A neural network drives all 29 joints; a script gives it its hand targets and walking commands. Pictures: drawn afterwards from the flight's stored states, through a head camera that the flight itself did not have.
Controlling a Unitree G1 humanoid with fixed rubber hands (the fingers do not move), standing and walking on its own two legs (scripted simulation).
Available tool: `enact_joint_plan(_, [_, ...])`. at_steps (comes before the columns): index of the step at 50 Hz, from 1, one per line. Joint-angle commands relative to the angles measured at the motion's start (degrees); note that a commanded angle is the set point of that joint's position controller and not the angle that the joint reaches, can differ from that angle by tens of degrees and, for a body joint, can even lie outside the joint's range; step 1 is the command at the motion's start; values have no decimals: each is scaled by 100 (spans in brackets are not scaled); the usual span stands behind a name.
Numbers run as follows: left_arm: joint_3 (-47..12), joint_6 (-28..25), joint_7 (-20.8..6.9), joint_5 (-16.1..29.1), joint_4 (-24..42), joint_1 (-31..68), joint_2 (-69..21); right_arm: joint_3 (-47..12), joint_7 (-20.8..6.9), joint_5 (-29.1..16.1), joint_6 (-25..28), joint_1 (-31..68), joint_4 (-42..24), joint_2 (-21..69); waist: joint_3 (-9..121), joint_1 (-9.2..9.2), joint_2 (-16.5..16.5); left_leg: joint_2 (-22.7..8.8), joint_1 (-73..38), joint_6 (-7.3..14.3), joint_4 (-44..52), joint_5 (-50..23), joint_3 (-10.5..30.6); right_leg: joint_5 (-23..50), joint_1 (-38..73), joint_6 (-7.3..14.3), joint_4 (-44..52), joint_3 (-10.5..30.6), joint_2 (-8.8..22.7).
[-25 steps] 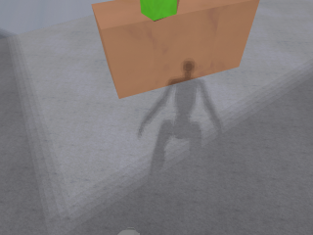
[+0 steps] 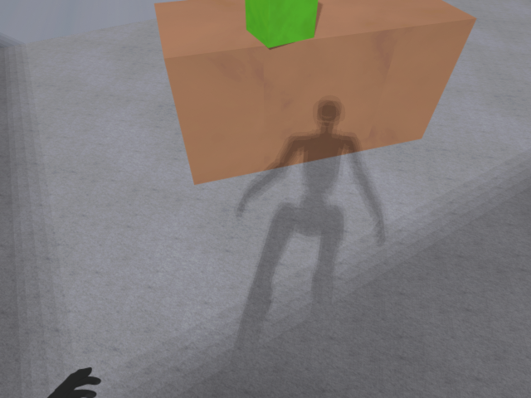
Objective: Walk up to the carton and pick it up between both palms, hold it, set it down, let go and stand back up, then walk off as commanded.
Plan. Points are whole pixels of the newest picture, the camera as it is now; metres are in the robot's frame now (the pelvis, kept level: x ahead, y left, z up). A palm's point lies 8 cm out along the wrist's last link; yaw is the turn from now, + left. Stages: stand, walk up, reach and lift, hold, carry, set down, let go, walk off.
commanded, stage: walk up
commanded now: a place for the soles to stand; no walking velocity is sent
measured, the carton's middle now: out of the picture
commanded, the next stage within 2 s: none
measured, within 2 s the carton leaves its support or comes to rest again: neither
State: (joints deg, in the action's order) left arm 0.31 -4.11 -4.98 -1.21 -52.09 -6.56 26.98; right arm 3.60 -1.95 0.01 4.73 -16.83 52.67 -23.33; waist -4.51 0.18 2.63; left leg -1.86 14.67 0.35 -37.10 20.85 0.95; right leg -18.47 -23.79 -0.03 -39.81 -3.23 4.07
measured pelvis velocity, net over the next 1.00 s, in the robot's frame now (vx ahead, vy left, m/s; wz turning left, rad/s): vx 0.42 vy -0.08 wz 0.10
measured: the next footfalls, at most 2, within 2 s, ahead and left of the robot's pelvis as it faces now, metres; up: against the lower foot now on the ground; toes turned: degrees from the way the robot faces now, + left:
left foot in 0.42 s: +0.33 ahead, +0.11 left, +0.00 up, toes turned +6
right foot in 0.82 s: +0.48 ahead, -0.16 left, +0.00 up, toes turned +2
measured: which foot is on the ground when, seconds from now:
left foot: up 0.00-0.40, down 0.42-0.82, up 0.84-1.00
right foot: down 0.00-0.44, up 0.46-0.80, down 0.82-1.00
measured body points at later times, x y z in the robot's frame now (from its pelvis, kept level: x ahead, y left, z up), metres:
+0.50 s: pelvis +0.22 +0.00 +0.00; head +0.25 +0.01 +0.45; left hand +0.25 +0.31 -0.12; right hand +0.31 -0.32 -0.11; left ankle +0.29 +0.11 -0.72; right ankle +0.11 -0.11 -0.67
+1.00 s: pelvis +0.42 -0.08 +0.02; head +0.47 -0.10 +0.46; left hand +0.43 +0.25 -0.08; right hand +0.51 -0.38 -0.12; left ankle +0.40 +0.08 -0.65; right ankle +0.44 -0.16 -0.72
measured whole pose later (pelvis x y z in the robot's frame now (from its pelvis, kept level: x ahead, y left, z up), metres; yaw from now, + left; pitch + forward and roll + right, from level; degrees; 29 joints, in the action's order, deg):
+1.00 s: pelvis +0.42 -0.08 +0.02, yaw +6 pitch +0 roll +3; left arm 0.4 -3.4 -3.4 -1.6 -49.5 -17.9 23.6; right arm 2.9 -0.7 0.0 4.3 -15.8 52.1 -23.4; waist -5.6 -0.1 -1.2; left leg 0.5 26.6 2.0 -59.1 21.4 1.1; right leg -16.8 -16.8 1.9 -33.9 -3.8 2.5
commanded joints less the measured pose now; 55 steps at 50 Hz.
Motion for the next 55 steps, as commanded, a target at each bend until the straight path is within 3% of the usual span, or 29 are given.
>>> enact_joint_plan(1, [930, -240, 279, -142, 150, -1629, 1968, 58, 99, 24, 25, 415, -807, -761, 671, -888, 1380, 800, 3560, 146, -3242, 515, 435, -3025, 3057, -12, 3475, 3909, 2084])
enact_joint_plan(2, [860, -248, 291, -74, 302, -1016, 1921, 223, 99, -40, 12, 403, -646, -1418, 536, -633, 445, 402, 3283, 162, -3319, 137, 798, -3250, 2821, 233, 3479, 3911, 2157])
enact_joint_plan(3, [765, -258, 282, -23, 369, -637, 1622, 203, 85, -82, 11, 262, -428, -1361, 163, -409, 174, 122, 2913, 116, -3055, -435, 809, -2024, 2375, 27, 3162, 2717, 1700])
enact_joint_plan(6, [634, -212, 322, 45, 453, -724, 959, 254, -2, -97, -40, -279, -267, -1206, 391, -126, 658, -74, 2394, 16, -2502, -707, 305, 1803, 2815, -155, 2449, 833, 958])
enact_joint_plan(8, [633, -186, 343, 35, 484, -1230, 958, 153, 0, -93, -90, 182, -403, -1005, 474, -323, 780, 165, 2214, 11, -1912, -822, 2, 3280, 2855, -121, 2211, 324, 753])
enact_joint_plan(13, [693, -79, 349, 0, 703, -1086, 1030, 58, -20, -92, -152, 897, -658, -797, -88, -447, 949, 47, 2464, -26, -815, -872, -264, 2522, 2870, 368, 2402, 206, 828])
enact_joint_plan(16, [676, 31, 329, 12, 657, -1070, 1012, 61, -76, -16, -81, 1018, -722, -775, -62, -494, 751, 158, 1876, 122, 455, -1352, -803, 2552, 2801, 376, 2158, -234, 741])
enact_joint_plan(18, [662, 96, 297, 34, 726, -1102, 1068, 139, -49, 50, -62, 620, -578, -904, 128, -295, 534, 184, 909, 218, 479, -1059, -911, 2170, 2257, 630, 1686, -49, 1001])
enact_joint_plan(20, [618, 122, 311, 40, 789, -610, 988, 308, 52, 134, -14, -580, -314, -1051, 430, 440, 197, 244, -489, 423, 552, -1342, -787, 2969, 1669, 552, 369, -402, 855])
enact_joint_plan(21, [608, 143, 295, -4, 891, -509, 824, 394, 148, 153, 45, -1561, -80, -1310, 811, 878, -158, 353, -1502, 622, 744, -1006, -545, 2935, 1073, 475, -1149, -656, 396])
enact_joint_plan(22, [505, 101, 282, 28, 989, -830, 524, 590, 259, 240, 37, -2019, -75, -1937, 1176, 991, -1345, -674, -2520, 1100, 1045, -33, 1634, 1819, -286, 227, -2677, -385, -122])
enact_joint_plan(23, [466, 67, 295, 147, 1091, -828, 658, 591, 293, 147, 43, -1694, -252, -2181, 987, 692, -2061, -1813, -2523, 1863, 1931, 86, 4477, -1117, -1825, -54, -3470, 259, -761])
enact_joint_plan(24, [542, 73, 326, 118, 1015, -517, 1124, 536, 304, -105, 49, -1366, -275, -1965, 535, 648, -929, -1978, -2200, 2122, 1970, 108, 4427, -1096, -2130, -98, -3708, 948, -278])
enact_joint_plan(26, [551, 73, 281, 30, 899, -422, 971, 421, 301, -52, 110, -804, -330, -1705, 46, 304, -439, -1615, -1188, 1625, 2025, -453, 3264, -547, -1719, 69, -2995, 952, 142])
enact_joint_plan(28, [594, 144, 159, 22, 658, -660, 831, 311, 284, -12, 143, -511, -392, -1563, 54, 60, -680, -1126, -202, 1225, 2098, -688, 2172, -532, -772, 110, -2078, 768, 164])
enact_joint_plan(30, [581, 197, 84, 19, 640, -659, 723, 372, 228, 104, 188, -351, -494, -1687, -91, 37, -1250, -991, 261, 1273, 2268, -56, 1681, -436, -433, 21, -1554, 543, 179])
enact_joint_plan(35, [642, 204, -72, -89, 795, 190, 885, 486, 190, 100, 193, -150, -640, -1937, -547, 239, -1315, -1360, 210, 1383, 2424, 1039, 1965, 2, -767, -42, -558, 606, 307])
enact_joint_plan(37, [692, 111, -77, -61, 642, -15, 937, 472, 178, 83, 179, 127, -729, -1863, -169, 136, -1243, -1258, 215, 1240, 1989, 533, 1452, 123, -100, -16, 9, 466, 210])
enact_joint_plan(38, [684, 68, -67, -53, 618, -51, 890, 446, 155, 92, 145, 268, -736, -1796, -180, 68, -1228, -1109, 398, 1125, 1693, 156, 1310, 80, 444, -16, 443, 353, 79])
enact_joint_plan(39, [701, 3, -31, -76, 472, -622, 826, 378, 161, 95, 150, 605, -771, -1665, 89, -371, -1158, -967, 532, 913, 1114, -616, 1062, 472, 1165, 0, 1131, 381, 59])
enact_joint_plan(40, [828, -42, 56, -101, 247, -1379, 1107, 305, 160, 98, 118, 402, -739, -1347, 735, -639, -339, -599, 763, 696, -365, -1254, 552, 682, 2558, 5, 1360, 227, -130])
enact_joint_plan(41, [882, -93, 143, -180, 220, -1919, 1393, 109, 165, 26, 118, 106, -747, -837, 1306, -947, 814, 12, 1404, 470, -1901, -794, 254, -328, 3307, 7, 1775, 1265, 524])
enact_joint_plan(42, [907, -112, 229, -143, 402, -1906, 1791, 15, 189, -32, 123, -68, -865, -571, 1291, -820, 1365, 663, 2713, 202, -3099, 897, 149, -1299, 3552, 111, 2599, 3423, 1838])
enact_joint_plan(43, [898, -149, 248, -53, 446, -1573, 1950, 177, 236, -45, 84, 17, -721, -1226, 1020, -652, 746, 470, 2786, 140, -3305, 520, 684, -568, 3233, 257, 2736, 3759, 1996])
enact_joint_plan(44, [791, -150, 279, 17, 506, -1172, 1536, 163, 248, -112, 78, -143, -505, -1270, 676, -380, 298, 218, 2641, 130, -3224, -109, 734, 801, 3019, 108, 2355, 2593, 1616])
enact_joint_plan(47, [646, -84, 333, 73, 561, -1085, 980, 199, 171, -120, -23, -240, -388, -1079, 522, -223, 763, -50, 2057, 47, -2454, -421, 335, 2759, 2647, 3, 2004, 872, 847])
enact_joint_plan(50, [660, -88, 341, 22, 768, -1373, 979, 177, 151, -23, -62, 42, -550, -962, 471, -287, 680, 131, 2012, 38, -1989, -332, 64, 3002, 2578, 404, 1979, 817, 904])
enact_joint_plan(51, [657, -88, 358, 64, 710, -1401, 901, 168, 141, -53, -102, 130, -554, -986, 249, -331, 823, 113, 2225, 76, -1986, -568, 128, 2932, 2552, 166, 2108, 723, 820])
enact_joint_plan(55, [675, -10, 352, 13, 860, -1289, 944, 174, 97, -17, -61, 589, -671, -979, -159, -445, 850, -6, 2147, 9, -949, -649, -258, 1965, 2221, 742, 2242, 516, 828])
